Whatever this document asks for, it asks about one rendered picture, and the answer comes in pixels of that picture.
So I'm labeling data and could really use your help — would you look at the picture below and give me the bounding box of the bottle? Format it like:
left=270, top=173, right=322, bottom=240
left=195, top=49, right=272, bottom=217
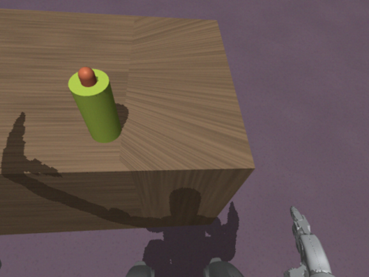
left=68, top=67, right=122, bottom=143

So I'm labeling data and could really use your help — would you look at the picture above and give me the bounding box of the right robot hand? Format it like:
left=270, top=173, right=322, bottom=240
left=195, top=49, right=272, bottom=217
left=284, top=206, right=332, bottom=277

